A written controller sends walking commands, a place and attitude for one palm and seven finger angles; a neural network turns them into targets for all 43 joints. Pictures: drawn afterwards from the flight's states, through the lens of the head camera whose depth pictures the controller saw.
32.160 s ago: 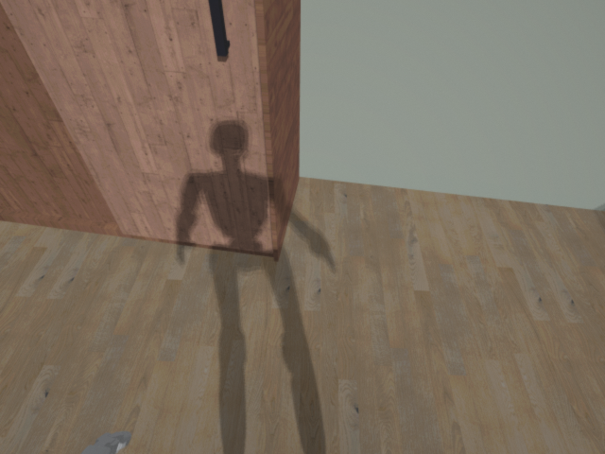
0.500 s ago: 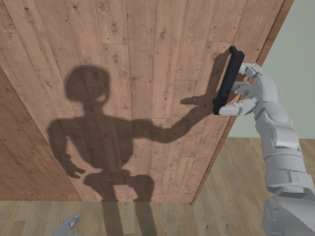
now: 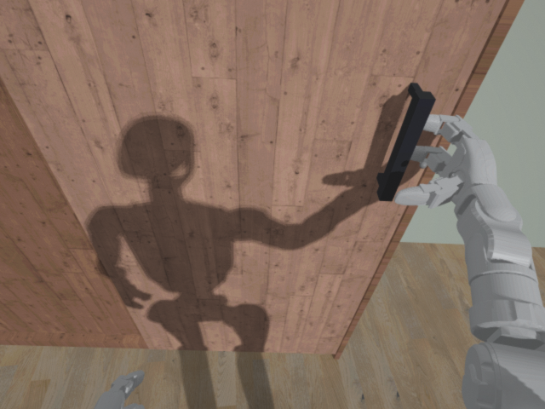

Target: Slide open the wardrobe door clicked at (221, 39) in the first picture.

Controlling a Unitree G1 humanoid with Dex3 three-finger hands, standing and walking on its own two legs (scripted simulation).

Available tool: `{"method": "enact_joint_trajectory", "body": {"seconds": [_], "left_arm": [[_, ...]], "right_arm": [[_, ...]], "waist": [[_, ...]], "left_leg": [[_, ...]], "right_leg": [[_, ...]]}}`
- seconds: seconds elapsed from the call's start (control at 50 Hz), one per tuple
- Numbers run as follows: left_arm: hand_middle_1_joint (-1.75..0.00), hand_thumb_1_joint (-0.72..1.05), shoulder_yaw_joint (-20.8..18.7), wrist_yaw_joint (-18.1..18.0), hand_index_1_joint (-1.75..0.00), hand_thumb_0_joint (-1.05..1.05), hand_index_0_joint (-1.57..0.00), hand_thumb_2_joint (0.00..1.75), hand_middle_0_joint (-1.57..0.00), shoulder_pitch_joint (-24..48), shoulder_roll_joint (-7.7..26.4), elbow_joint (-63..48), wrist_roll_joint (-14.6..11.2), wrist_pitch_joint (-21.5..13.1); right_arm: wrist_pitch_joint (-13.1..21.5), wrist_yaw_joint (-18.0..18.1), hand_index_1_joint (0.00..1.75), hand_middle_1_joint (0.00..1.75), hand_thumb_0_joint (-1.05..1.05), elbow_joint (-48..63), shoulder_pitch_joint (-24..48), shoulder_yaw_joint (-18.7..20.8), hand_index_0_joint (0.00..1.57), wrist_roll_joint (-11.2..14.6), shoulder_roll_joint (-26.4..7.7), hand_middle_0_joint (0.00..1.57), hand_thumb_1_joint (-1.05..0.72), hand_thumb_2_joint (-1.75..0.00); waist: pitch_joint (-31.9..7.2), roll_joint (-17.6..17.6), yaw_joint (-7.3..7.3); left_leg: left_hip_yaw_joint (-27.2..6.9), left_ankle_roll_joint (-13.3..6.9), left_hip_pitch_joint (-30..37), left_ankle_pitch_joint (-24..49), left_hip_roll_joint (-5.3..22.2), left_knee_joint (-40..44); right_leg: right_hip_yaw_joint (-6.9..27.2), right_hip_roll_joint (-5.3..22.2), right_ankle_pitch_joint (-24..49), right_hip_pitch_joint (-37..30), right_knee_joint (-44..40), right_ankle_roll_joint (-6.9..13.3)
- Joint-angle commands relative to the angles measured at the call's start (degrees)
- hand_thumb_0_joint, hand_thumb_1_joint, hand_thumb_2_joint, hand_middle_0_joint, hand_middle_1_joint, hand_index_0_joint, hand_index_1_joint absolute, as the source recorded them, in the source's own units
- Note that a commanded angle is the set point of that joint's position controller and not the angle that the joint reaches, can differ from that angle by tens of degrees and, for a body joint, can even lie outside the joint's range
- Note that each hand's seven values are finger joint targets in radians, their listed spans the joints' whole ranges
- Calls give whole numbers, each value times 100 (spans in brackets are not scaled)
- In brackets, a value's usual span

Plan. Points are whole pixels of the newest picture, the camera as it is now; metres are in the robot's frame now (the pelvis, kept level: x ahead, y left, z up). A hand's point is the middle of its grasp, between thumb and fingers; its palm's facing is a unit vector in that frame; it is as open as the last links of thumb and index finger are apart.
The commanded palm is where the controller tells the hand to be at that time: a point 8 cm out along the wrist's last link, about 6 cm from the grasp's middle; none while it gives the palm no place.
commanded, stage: slide the fingers in behind the handle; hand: right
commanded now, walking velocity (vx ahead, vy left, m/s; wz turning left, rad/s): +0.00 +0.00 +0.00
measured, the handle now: (398, 145) +0.47 -0.14 +0.19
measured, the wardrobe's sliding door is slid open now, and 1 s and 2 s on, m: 0.00 0.00 0.00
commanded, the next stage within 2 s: grip the handle and tug to test in 1.48 s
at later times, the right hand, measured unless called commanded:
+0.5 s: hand (401, 163) +0.42 -0.14 +0.20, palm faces -0.06 +1.00 +0.01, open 14.0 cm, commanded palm +0.39 -0.19 +0.20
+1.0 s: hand (392, 164) +0.41 -0.12 +0.20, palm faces -0.04 +1.00 +0.00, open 14.0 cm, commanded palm +0.39 -0.17 +0.20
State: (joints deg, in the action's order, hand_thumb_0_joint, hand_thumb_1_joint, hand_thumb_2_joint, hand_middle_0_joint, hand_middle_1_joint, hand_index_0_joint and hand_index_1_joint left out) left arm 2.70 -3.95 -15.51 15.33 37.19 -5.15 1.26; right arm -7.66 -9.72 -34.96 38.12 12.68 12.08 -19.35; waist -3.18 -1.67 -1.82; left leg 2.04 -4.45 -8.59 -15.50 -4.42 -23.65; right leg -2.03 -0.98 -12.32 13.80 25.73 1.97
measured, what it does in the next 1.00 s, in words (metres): stands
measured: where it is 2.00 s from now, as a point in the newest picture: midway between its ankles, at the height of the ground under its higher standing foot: outside the picture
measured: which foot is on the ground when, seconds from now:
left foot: down 0.00-1.00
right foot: down 0.00-1.00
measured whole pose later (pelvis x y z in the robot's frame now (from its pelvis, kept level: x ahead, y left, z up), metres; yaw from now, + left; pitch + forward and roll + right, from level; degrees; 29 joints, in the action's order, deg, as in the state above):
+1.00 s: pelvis +0.00 -0.01 +0.00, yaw -1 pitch +0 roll +0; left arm 2.6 -3.6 -11.9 14.4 37.3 -4.0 2.2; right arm -14.1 -2.4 -27.4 38.3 6.2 11.0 -12.1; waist -2.1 -1.8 -0.9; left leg 2.6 -3.9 -7.1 -15.5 -3.6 -22.8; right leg -1.4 -2.0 -11.9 12.4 24.7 2.4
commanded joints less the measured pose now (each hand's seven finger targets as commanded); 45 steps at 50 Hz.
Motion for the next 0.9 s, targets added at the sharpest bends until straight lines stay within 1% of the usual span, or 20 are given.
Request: {"method": "enact_joint_trajectory", "body": {"seconds": [0.0, 0.02, 0.04, 0.06, 0.16, 0.28, 0.3, 0.34, 0.4, 0.44, 0.52, 0.56, 0.58, 0.6, 0.7, 0.72, 0.74, 0.76, 0.84, 0.88], "left_arm": [[-30, 90, -252, -77, -30, 0, -20, 90, -20, 691, 707, -945, -17, -271], [-30, 90, -272, -84, -30, 0, -20, 90, -20, 684, 730, -951, -26, -270], [-30, 90, -268, -79, -30, 0, -20, 90, -20, 731, 722, -952, -32, -279], [-30, 90, -259, -90, -30, 0, -20, 90, -20, 756, 704, -954, -31, -284], [-30, 90, -263, -116, -30, 0, -20, 90, -20, 753, 694, -832, -19, -334], [-30, 90, -236, -88, -30, 0, -20, 90, -20, 693, 676, -738, 35, -315], [-30, 90, -239, -79, -30, 0, -20, 90, -20, 716, 669, -750, 32, -315], [-30, 90, -248, -65, -30, 0, -20, 90, -20, 696, 670, -785, 64, -302], [-30, 90, -219, -41, -30, 0, -20, 90, -20, 710, 622, -781, 65, -261], [-30, 90, -227, -50, -30, 0, -20, 90, -20, 700, 651, -787, 78, -220], [-30, 90, -232, -48, -30, 0, -20, 90, -20, 689, 621, -864, 107, -178], [-30, 90, -235, -17, -30, 0, -20, 90, -20, 744, 579, -916, 100, -187], [-30, 90, -249, -4, -30, 0, -20, 90, -20, 764, 581, -933, 97, -193], [-30, 90, -241, 5, -30, 0, -20, 90, -20, 788, 568, -933, 91, -187], [-30, 90, -263, -19, -30, 0, -20, 90, -20, 815, 604, -885, 61, -174], [-30, 90, -270, -29, -30, 0, -20, 90, -20, 799, 616, -862, 74, -170], [-30, 90, -269, -35, -30, 0, -20, 90, -20, 843, 612, -861, 67, -162], [-30, 90, -246, -33, -30, 0, -20, 90, -20, 870, 596, -857, 73, -161], [-30, 90, -249, -35, -30, 0, -20, 90, -20, 828, 566, -782, 89, -162], [-30, 90, -241, -45, -30, 0, -20, 90, -20, 800, 572, -744, 107, -151]], "right_arm": [[259, -40, 120, 120, 0, 1605, 2477, 281, 30, 101, -1203, 30, 50, -30], [259, -50, 120, 120, 0, 1721, 2514, 172, 30, 133, -1114, 30, 50, -30], [232, -41, 120, 120, 0, 1841, 2557, 227, 30, 129, -1180, 30, 50, -30], [192, -54, 120, 120, 0, 1907, 2622, 90, 30, 125, -1032, 30, 50, -30], [108, 33, 120, 120, 0, 2065, 3141, -231, 30, 146, -699, 30, 50, -30], [29, 243, 120, 120, 0, 1640, 3055, -247, 30, 116, -512, 30, 50, -30], [35, 257, 120, 120, 0, 1645, 3047, -307, 30, 90, -446, 30, 50, -30], [91, 330, 120, 120, 0, 1702, 2887, -85, 30, 78, -624, 30, 50, -30], [62, 372, 120, 120, 0, 1515, 2897, -223, 30, 39, -415, 30, 50, -30], [33, 425, 120, 120, 0, 1375, 2757, 16, 30, 5, -671, 30, 50, -30], [93, 510, 120, 120, 0, 1708, 2736, 166, 30, -76, -835, 30, 50, -30], [111, 478, 120, 120, 0, 1992, 2576, -57, 30, -66, -519, 30, 50, -30], [113, 472, 120, 120, 0, 2176, 2474, -26, 30, -57, -532, 30, 50, -30], [75, 450, 120, 120, 0, 2185, 2383, -206, 30, -39, -318, 30, 50, -30], [-176, 429, 120, 120, 0, 2238, 2431, -377, 30, 22, -136, 30, 50, -30], [-181, 456, 120, 120, 0, 2328, 2572, -389, 30, 32, -160, 30, 50, -30], [-225, 498, 120, 120, 0, 2304, 2486, -238, 30, 19, -298, 30, 50, -30], [-233, 513, 120, 120, 0, 2414, 2698, -408, 30, -7, -155, 30, 50, -30], [-255, 619, 120, 120, 0, 2229, 2818, -633, 30, -40, 126, 30, 50, -30], [-273, 654, 120, 120, 0, 2062, 2883, -514, 30, -41, 7, 30, 50, -30]], "waist": [[-1342, 223, 85], [-1351, 301, 35], [-1345, 145, 55], [-1371, 1, 13], [-1403, -144, -147], [-1475, 323, -89], [-1459, 258, -77], [-1662, 314, 24], [-1451, 328, 6], [-1340, 457, 50], [-1632, 281, 137], [-1727, 186, 142], [-1819, 73, 164], [-1702, 109, 132], [-1298, 342, 33], [-1316, 384, -3], [-1311, 381, 59], [-1316, 215, 12], [-1333, 177, -61], [-1355, 211, -48]], "left_leg": [[-365, 386, 28, 2125, 409, 315], [-363, 398, 26, 2107, 410, 321], [-376, 382, -48, 2063, 401, 328], [-370, 368, -110, 2014, 395, 328], [-290, 317, -506, 1614, 343, 363], [-232, 302, -404, 1557, 332, 323], [-234, 298, -431, 1556, 333, 320], [-241, 288, -226, 1797, 343, 271], [-219, 286, -289, 1738, 331, 285], [-242, 299, -213, 1769, 343, 318], [-250, 273, 63, 2073, 353, 260], [-224, 264, 97, 2303, 342, 215], [-233, 255, 106, 2401, 338, 201], [-214, 264, 49, 2406, 327, 217], [-198, 291, -206, 2113, 300, 330], [-182, 287, -166, 2079, 310, 338], [-198, 281, -167, 2040, 306, 340], [-197, 271, -217, 1948, 313, 340], [-192, 270, -359, 1731, 303, 377], [-200, 265, -341, 1688, 306, 392]], "right_leg": [[233, 33, 1124, -838, -57, 241], [232, 39, 1148, -893, -25, 253], [257, 46, 1138, -944, -37, 250], [262, 34, 1154, -1015, -25, 244], [393, 63, 1128, -1344, 11, 209], [469, 58, 1155, -1251, -49, 186], [460, 63, 1157, -1265, -48, 181], [454, 52, 1384, -1299, -30, 191], [434, 62, 1319, -1213, -59, 166], [397, 72, 1280, -1086, -83, 186], [359, 84, 1596, -1202, -88, 178], [348, 88, 1867, -1361, -58, 161], [346, 96, 2013, -1453, -36, 152], [339, 103, 2032, -1459, -36, 148], [367, 116, 1706, -1387, -76, 160], [371, 111, 1705, -1430, -82, 162], [383, 115, 1664, -1392, -97, 161], [385, 102, 1619, -1434, -117, 147], [434, 106, 1511, -1519, -112, 137], [434, 98, 1450, -1473, -123, 125]]}}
